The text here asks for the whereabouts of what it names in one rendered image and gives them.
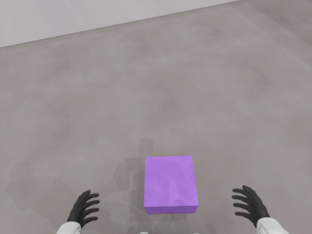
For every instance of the robot left hand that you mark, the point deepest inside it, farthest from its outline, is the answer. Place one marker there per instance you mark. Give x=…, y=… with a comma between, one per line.
x=79, y=211

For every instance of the robot right hand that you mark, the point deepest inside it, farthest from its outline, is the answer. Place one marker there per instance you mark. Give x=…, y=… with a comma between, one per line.
x=254, y=205

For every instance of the robot left forearm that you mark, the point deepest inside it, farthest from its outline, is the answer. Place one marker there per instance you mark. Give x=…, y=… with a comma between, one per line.
x=70, y=227

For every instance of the carton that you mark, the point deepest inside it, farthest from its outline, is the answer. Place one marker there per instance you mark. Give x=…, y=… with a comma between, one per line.
x=169, y=185

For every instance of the robot right forearm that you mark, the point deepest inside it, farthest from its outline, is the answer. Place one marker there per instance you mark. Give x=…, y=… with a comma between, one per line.
x=269, y=225

